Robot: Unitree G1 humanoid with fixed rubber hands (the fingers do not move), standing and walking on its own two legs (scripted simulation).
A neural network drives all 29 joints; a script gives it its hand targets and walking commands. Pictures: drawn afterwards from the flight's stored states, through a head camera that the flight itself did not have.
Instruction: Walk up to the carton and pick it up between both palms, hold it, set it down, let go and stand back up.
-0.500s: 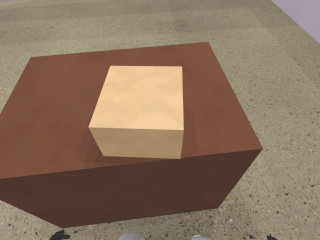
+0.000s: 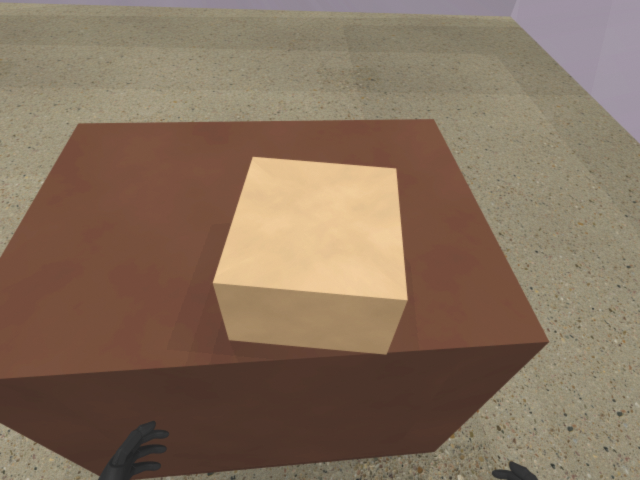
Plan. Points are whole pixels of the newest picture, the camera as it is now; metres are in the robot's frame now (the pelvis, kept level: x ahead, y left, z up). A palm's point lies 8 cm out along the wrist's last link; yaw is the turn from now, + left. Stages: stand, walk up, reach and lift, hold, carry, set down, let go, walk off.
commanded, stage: walk up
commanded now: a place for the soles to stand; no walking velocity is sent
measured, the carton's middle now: (316, 250) +0.45 +0.02 +0.00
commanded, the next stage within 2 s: none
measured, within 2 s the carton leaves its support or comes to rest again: neither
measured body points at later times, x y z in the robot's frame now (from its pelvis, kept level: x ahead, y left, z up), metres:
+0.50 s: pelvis +0.00 -0.02 +0.00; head +0.01 -0.01 +0.45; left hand +0.11 +0.26 -0.10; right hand +0.15 -0.27 -0.09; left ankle +0.00 +0.12 -0.73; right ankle +0.01 -0.14 -0.73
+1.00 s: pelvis -0.01 -0.03 -0.01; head +0.00 -0.01 +0.44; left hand +0.06 +0.27 -0.11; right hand +0.16 -0.27 -0.09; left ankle +0.00 +0.12 -0.73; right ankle +0.01 -0.14 -0.73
